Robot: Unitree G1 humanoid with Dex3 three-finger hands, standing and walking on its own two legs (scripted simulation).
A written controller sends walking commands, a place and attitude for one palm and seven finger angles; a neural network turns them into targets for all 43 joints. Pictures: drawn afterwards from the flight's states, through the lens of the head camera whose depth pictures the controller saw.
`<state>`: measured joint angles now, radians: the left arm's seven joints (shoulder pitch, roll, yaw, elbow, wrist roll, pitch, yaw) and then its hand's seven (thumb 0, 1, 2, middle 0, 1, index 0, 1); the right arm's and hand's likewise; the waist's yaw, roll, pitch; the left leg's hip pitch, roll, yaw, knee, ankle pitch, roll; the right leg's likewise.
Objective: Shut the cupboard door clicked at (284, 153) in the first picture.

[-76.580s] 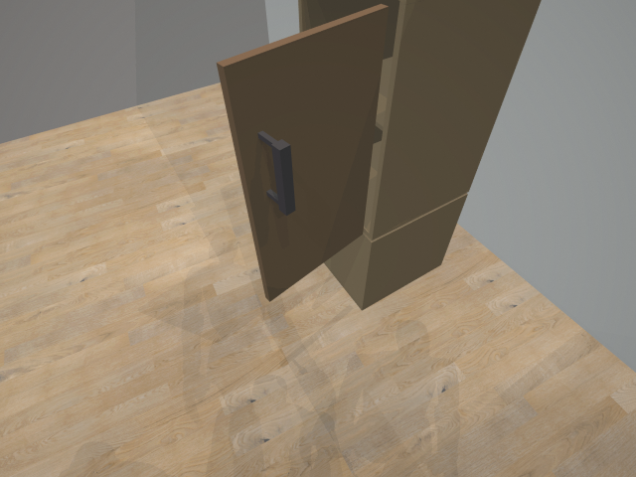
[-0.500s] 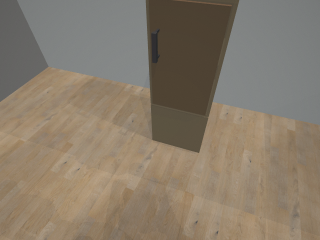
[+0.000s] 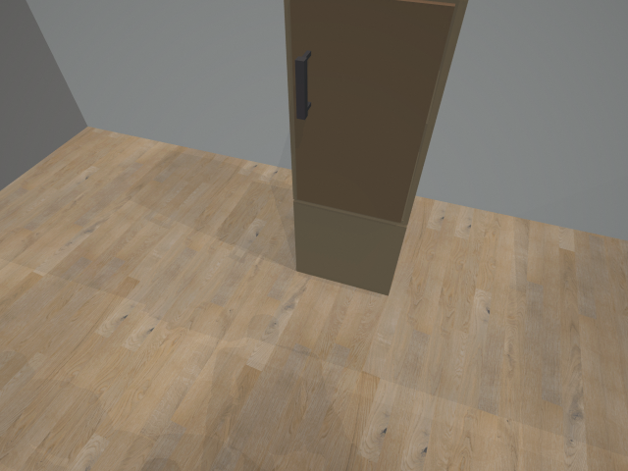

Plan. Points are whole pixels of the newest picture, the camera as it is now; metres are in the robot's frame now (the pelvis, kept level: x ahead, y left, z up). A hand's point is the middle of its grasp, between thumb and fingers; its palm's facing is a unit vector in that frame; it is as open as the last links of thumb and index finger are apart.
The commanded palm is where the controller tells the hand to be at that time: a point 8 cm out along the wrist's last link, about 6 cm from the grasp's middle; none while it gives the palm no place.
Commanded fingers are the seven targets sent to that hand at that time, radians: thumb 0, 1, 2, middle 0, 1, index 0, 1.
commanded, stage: look to check the result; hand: left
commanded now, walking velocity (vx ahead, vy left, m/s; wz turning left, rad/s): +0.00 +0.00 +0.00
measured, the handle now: (304, 85) +0.92 +0.06 +0.05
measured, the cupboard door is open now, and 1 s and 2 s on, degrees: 0 0 0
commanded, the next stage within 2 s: stand and wait in 0.34 s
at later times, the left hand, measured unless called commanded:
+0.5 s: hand out of the picture +0.00 +0.16 -0.17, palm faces +0.03 -0.98 -0.19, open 7.3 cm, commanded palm none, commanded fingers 0.00 0.90 0.90 -0.20 -0.30 -0.20 -0.30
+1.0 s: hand out of the picture +0.01 +0.16 -0.17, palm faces +0.03 -0.98 -0.21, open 7.3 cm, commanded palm none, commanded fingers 0.00 0.90 0.90 -0.20 -0.30 -0.20 -0.30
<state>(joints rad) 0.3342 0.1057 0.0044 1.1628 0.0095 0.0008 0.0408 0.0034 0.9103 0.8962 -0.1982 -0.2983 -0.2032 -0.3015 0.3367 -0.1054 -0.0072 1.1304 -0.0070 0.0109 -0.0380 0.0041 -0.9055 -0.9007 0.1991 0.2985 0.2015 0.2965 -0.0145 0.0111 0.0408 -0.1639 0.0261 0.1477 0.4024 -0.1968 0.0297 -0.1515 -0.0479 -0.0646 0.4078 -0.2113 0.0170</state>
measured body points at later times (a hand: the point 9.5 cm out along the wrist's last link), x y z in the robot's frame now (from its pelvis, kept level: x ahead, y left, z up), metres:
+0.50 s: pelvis +0.01 -0.01 +0.00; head +0.01 -0.01 +0.45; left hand +0.00 +0.21 -0.16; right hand -0.01 -0.22 -0.16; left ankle +0.02 +0.10 -0.74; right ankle +0.01 -0.13 -0.74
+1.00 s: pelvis +0.02 -0.02 +0.00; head +0.02 -0.03 +0.45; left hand +0.01 +0.21 -0.15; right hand +0.01 -0.25 -0.16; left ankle +0.02 +0.10 -0.74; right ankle +0.01 -0.13 -0.74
